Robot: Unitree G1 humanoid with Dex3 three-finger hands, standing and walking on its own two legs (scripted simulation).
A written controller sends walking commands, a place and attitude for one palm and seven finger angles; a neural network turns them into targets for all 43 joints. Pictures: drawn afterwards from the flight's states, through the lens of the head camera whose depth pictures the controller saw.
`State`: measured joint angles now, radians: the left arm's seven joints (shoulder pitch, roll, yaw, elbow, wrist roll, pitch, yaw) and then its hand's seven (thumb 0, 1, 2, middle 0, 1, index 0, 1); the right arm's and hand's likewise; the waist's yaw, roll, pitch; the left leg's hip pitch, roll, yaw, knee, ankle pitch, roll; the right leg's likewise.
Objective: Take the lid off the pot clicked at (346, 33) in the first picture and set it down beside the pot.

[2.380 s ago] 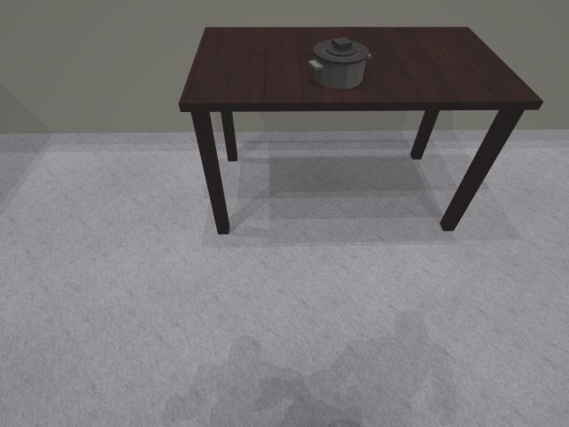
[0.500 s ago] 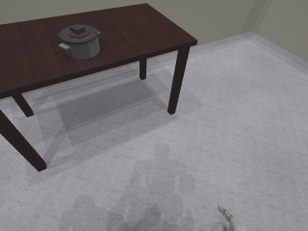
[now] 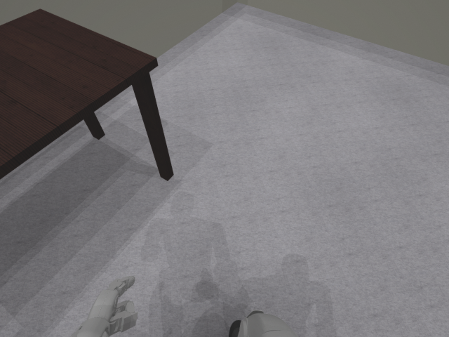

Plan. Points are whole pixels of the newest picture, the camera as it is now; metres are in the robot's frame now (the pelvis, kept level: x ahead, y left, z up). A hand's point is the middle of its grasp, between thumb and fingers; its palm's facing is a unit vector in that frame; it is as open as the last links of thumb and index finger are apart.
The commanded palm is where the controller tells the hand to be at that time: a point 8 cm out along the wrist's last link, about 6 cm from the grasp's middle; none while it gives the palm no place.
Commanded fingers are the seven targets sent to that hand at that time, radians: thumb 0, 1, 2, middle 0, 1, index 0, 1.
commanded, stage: walk to a spot facing it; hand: left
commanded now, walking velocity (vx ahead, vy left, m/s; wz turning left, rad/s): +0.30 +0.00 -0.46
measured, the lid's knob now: out of the picture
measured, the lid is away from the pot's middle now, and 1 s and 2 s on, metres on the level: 0.00 0.00 0.00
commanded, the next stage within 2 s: turn to face it in 0.24 s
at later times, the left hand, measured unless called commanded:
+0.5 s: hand (100, 312) +0.19 +0.25 -0.15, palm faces -0.08 -0.97 -0.23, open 7.4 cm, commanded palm none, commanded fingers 0.00 0.90 0.90 -0.20 -0.30 -0.20 -0.30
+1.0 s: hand (131, 256) +0.29 +0.20 -0.12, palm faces +0.10 -0.96 -0.25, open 7.4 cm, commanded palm none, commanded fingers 0.00 0.90 0.90 -0.20 -0.30 -0.20 -0.30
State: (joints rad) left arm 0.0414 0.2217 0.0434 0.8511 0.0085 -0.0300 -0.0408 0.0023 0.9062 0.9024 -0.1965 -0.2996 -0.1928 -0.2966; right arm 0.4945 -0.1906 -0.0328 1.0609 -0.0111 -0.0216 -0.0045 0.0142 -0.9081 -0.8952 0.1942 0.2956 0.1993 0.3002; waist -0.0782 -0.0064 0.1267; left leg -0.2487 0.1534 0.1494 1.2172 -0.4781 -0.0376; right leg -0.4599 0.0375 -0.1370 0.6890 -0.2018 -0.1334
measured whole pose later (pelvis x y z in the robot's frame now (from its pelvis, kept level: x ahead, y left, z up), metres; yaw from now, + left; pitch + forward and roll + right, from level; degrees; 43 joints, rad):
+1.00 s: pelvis +0.19 +0.01 +0.03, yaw +6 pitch -1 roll +1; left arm 0.17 0.16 0.04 0.90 0.01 0.00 0.03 0.00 0.90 0.90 -0.20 -0.30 -0.20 -0.30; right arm 0.31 -0.22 -0.09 1.01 -0.02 0.07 0.01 0.01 -0.91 -0.90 0.19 0.30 0.20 0.30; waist -0.05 0.04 0.04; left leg -0.49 0.01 0.02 1.12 -0.44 -0.05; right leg -0.22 -0.06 -0.14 0.52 -0.28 -0.02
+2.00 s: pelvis +0.17 +0.01 +0.03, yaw +43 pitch -1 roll +2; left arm 0.24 0.19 0.03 0.87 0.03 0.02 0.02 0.00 0.90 0.90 -0.20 -0.30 -0.20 -0.30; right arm 0.18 -0.25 -0.09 0.93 -0.02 0.08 0.03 0.01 -0.91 -0.90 0.19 0.30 0.20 0.30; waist 0.00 0.00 0.09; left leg -0.41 0.02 0.02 0.94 -0.44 -0.06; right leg -0.21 -0.12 -0.16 0.52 -0.28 0.00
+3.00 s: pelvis +0.23 +0.12 +0.03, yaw +55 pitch +1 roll +0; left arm 0.51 0.07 0.02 1.13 0.02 -0.06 0.02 0.00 0.90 0.90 -0.20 -0.30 -0.20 -0.30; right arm 0.17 -0.18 -0.06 1.05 -0.02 0.00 0.02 0.01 -0.91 -0.90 0.19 0.30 0.20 0.30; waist 0.05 0.01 0.04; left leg -0.49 0.06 0.07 0.77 -0.26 0.01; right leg 0.03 0.00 -0.09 0.29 -0.35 -0.03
